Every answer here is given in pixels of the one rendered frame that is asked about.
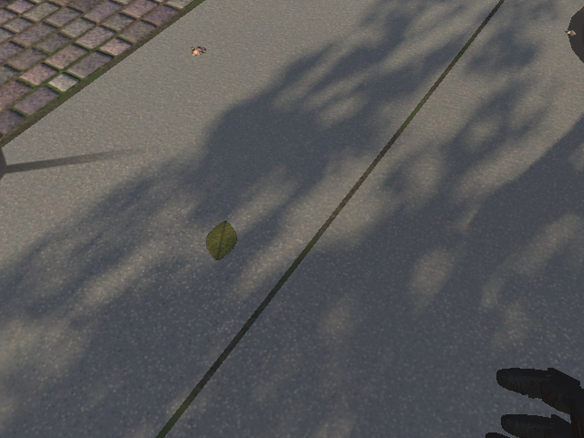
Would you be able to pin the right robot hand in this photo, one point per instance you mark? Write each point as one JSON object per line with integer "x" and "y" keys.
{"x": 556, "y": 389}

